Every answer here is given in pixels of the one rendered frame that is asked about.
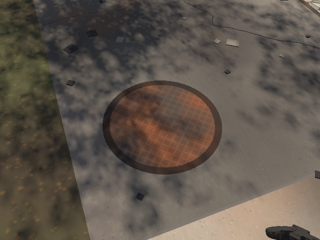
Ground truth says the robot right hand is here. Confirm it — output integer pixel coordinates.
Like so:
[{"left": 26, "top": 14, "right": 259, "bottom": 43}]
[{"left": 265, "top": 224, "right": 320, "bottom": 240}]

